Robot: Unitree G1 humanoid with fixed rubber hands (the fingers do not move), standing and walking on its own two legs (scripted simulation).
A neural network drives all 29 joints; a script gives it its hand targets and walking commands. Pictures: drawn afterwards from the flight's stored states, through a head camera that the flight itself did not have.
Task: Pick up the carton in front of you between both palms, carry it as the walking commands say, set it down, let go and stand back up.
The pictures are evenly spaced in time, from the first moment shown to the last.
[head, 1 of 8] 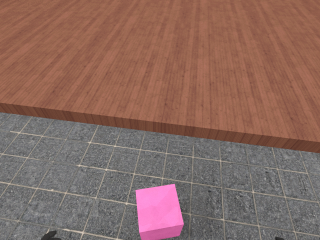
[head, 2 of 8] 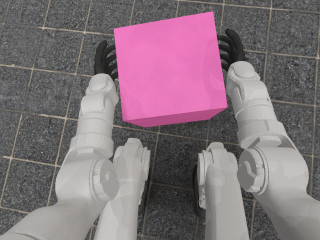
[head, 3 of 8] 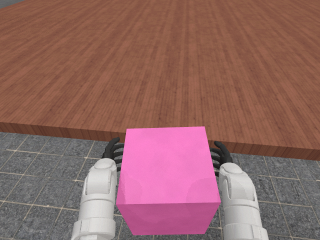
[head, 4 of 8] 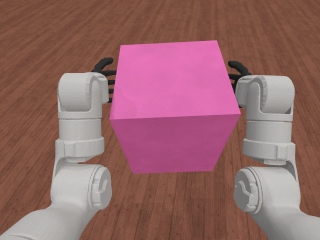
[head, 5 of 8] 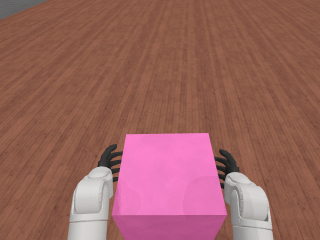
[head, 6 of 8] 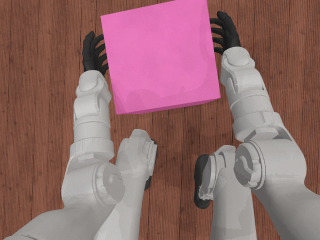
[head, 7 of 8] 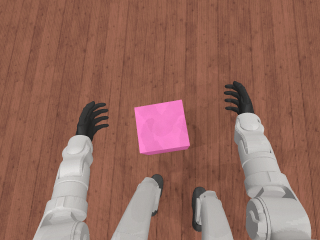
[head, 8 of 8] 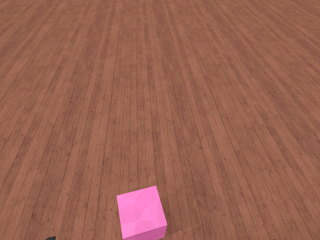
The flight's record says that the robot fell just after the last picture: no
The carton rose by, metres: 0.90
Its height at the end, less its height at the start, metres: +0.13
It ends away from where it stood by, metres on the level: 2.80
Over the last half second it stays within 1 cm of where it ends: yes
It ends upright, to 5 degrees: yes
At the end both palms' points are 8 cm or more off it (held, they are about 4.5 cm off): yes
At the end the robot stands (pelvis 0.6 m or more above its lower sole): yes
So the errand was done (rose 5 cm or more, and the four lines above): yes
